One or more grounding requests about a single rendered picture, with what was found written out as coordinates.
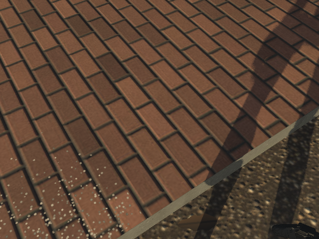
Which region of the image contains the robot right hand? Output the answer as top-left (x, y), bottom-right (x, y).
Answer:
top-left (272, 222), bottom-right (319, 239)

